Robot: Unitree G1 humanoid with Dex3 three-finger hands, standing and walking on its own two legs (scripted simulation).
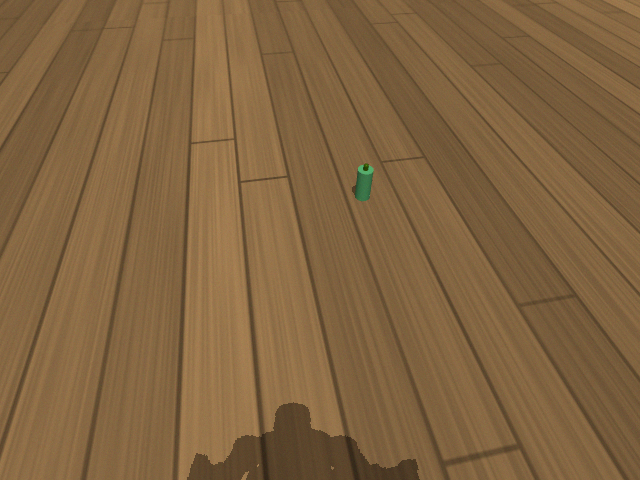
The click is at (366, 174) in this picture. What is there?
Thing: necked bottle
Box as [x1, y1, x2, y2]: [355, 163, 373, 200]
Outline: 366,163 359,166 357,172 355,197 359,200 366,200 369,197 373,169
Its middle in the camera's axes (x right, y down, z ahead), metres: +0.21 -0.28 +1.79
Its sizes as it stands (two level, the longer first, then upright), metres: 0.072 0.072 0.194
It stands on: the floor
